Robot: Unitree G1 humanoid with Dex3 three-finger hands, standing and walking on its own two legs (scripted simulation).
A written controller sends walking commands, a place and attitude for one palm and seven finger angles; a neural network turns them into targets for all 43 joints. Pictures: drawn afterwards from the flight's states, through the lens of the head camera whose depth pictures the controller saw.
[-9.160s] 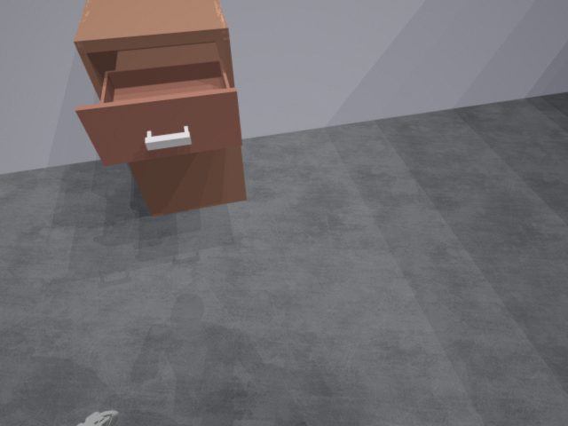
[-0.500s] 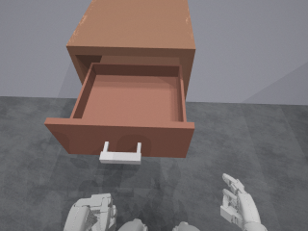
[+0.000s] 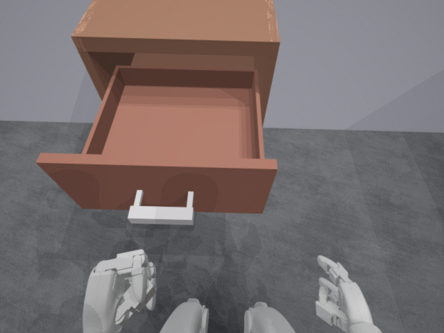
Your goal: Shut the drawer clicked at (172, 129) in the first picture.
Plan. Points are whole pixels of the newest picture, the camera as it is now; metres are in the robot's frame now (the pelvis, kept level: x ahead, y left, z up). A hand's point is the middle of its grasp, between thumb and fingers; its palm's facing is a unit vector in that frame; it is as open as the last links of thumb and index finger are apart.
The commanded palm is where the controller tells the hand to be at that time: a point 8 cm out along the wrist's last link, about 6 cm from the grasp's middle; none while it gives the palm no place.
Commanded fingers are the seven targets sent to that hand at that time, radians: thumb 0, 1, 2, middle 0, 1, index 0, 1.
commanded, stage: bring the fist close to the handle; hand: left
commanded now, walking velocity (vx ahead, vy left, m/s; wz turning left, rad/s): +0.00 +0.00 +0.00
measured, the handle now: (163, 205) +0.34 +0.13 +0.01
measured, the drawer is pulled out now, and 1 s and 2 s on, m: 0.30 0.30 0.24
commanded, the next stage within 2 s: push the drawer shut in 0.78 s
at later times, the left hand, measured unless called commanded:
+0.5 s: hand (191, 271) +0.23 +0.07 +0.00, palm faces -0.07 -1.00 +0.04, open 3.3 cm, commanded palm +0.20 +0.14 +0.01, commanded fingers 0.00 0.90 0.90 -1.40 -1.60 -1.40 -1.60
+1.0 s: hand (171, 265) +0.23 +0.10 +0.00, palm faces +0.06 -1.00 +0.01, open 3.3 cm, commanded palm +0.22 +0.14 +0.01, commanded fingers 0.00 0.90 0.90 -1.40 -1.60 -1.40 -1.60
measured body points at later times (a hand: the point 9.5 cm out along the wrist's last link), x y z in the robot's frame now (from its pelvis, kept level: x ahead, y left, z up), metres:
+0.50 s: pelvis -0.01 +0.00 -0.02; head +0.10 +0.00 +0.41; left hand +0.23 +0.12 +0.00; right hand +0.19 -0.21 -0.12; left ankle +0.00 +0.08 -0.62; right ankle +0.01 -0.07 -0.62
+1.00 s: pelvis +0.00 +0.01 -0.02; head +0.11 +0.01 +0.41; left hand +0.23 +0.15 +0.00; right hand +0.19 -0.21 -0.11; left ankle +0.00 +0.08 -0.62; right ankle +0.01 -0.07 -0.62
